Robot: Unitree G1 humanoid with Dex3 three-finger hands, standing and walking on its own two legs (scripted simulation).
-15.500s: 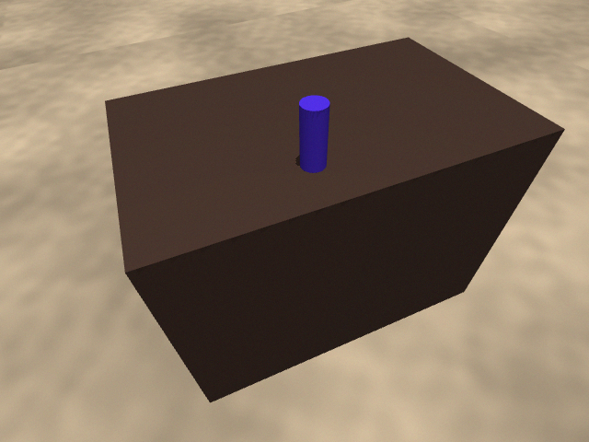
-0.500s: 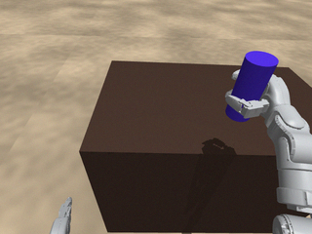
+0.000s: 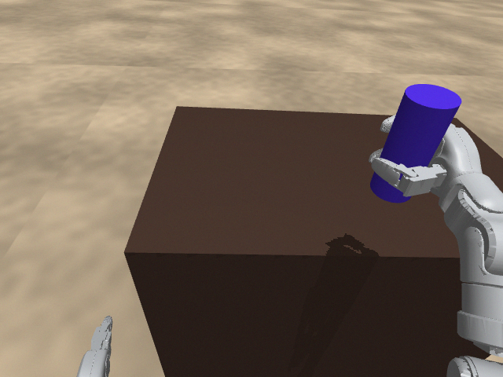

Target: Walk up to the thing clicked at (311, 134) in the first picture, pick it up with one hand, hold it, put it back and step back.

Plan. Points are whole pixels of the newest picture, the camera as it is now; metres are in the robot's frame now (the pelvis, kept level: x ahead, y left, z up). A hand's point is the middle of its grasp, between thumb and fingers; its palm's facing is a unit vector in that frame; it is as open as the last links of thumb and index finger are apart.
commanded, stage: hold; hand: right
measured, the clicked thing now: (408, 148) +0.35 -0.17 +0.27
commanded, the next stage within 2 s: none
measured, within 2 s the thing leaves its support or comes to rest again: neither
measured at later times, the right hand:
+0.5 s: hand (415, 156) +0.33 -0.17 +0.27, palm faces -0.01 +1.00 -0.06, open 8.5 cm
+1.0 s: hand (416, 162) +0.33 -0.18 +0.26, palm faces +0.03 +1.00 -0.06, open 8.5 cm
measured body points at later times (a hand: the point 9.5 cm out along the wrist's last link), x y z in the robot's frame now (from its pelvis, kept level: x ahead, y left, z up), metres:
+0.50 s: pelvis +0.01 +0.00 +0.00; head -0.04 +0.04 +0.45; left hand +0.18 +0.26 -0.07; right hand +0.32 -0.23 +0.27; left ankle +0.00 +0.13 -0.73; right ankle +0.03 -0.14 -0.73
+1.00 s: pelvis +0.00 +0.00 +0.00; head -0.04 +0.04 +0.45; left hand +0.17 +0.27 -0.07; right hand +0.32 -0.23 +0.26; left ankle +0.00 +0.13 -0.73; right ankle +0.03 -0.14 -0.73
